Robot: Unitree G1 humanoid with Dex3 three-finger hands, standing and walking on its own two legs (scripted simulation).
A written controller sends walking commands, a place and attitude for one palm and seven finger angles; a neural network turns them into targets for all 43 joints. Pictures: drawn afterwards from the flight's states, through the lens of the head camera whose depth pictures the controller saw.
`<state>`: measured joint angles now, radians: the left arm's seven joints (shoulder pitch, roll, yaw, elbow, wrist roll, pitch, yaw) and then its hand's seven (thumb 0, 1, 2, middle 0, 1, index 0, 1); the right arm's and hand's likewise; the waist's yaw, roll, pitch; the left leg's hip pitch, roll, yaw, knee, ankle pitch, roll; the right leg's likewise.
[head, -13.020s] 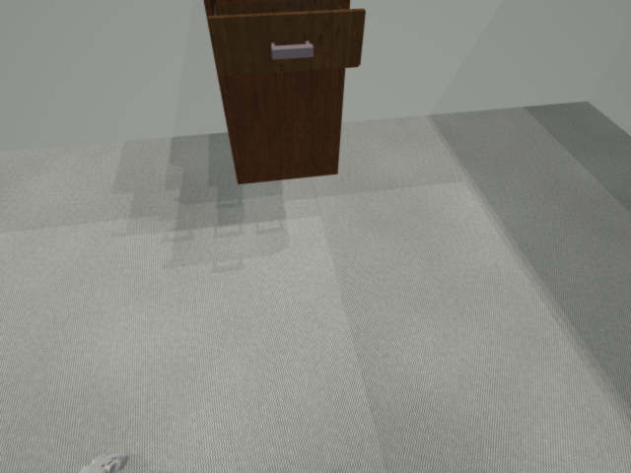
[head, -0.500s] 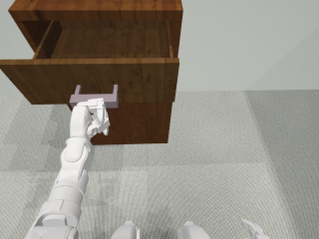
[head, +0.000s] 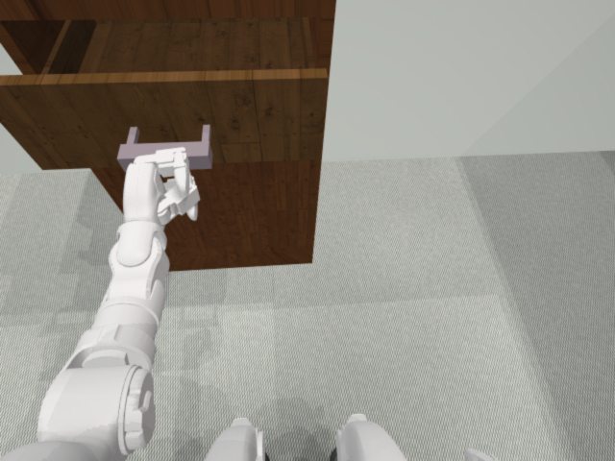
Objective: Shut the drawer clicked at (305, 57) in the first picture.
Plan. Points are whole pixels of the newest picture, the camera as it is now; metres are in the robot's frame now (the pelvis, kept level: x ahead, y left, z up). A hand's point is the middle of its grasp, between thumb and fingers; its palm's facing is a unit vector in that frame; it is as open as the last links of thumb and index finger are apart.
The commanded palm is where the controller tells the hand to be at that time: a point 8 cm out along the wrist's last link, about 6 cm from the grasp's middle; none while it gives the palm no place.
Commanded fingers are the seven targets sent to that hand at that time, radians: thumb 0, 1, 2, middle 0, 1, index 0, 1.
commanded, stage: push the drawer shut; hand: left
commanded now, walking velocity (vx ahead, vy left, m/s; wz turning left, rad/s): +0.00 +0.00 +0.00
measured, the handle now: (168, 144) +0.54 +0.18 +0.06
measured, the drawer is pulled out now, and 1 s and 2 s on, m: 0.14 0.03 0.00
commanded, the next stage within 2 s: pull the fist back off the drawer in 1.48 s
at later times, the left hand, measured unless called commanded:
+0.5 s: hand (197, 154) +0.52 +0.14 +0.06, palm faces +0.04 -1.00 -0.04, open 3.3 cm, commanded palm +0.50 +0.19 +0.06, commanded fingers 0.00 0.90 0.90 -1.40 -1.60 -1.40 -1.60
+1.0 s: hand (199, 128) +0.57 +0.14 +0.06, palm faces +0.05 -1.00 -0.04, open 3.4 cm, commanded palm +0.56 +0.19 +0.06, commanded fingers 0.00 0.90 0.90 -1.40 -1.60 -1.40 -1.60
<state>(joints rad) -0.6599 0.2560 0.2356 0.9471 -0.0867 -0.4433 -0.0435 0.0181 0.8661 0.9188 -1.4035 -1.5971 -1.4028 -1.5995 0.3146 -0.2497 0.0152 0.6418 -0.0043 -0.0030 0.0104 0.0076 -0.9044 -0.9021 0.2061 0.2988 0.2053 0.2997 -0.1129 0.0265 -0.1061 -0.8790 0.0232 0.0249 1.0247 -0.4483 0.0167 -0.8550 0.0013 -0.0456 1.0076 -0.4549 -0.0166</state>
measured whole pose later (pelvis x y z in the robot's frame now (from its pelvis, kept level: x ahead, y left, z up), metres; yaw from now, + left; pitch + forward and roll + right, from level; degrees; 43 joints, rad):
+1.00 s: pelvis +0.01 +0.01 -0.01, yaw -1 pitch +25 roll -3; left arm -1.05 0.48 0.40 1.27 0.02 -0.41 -0.04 0.06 0.86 0.91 -1.40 -1.60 -1.40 -1.60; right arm 0.40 -0.26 0.04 0.64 -0.06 0.07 0.04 0.00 -0.90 -0.90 0.21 0.30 0.21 0.30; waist -0.24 0.05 -0.11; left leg -1.05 0.05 0.01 1.09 -0.47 0.02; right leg -1.01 0.03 -0.06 1.02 -0.45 -0.01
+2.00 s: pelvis -0.03 +0.03 -0.04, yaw -2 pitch +30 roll -7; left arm -1.38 0.68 0.37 1.38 0.10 -0.26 -0.07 0.00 0.61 0.87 -1.40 -1.60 -1.40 -1.60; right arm 0.46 -0.26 0.10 0.63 -0.08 0.00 0.04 0.00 -0.90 -0.90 0.21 0.30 0.21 0.30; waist -0.33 0.06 -0.08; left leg -1.30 0.04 -0.03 1.22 -0.45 0.05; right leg -1.22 0.02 -0.09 1.10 -0.41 0.01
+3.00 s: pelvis +0.05 +0.00 +0.05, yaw +0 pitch +6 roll -1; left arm -0.14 0.29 0.15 0.27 -0.11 -0.11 -0.03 0.01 0.90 0.89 -1.40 -1.60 -1.40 -1.60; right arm 0.20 -0.26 0.01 0.54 0.05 0.04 -0.03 0.01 -0.91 -0.90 0.20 0.30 0.20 0.30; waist -0.01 0.05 -0.07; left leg -0.40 0.01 0.02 0.67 -0.38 0.02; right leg -0.37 0.01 -0.02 0.64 -0.38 -0.01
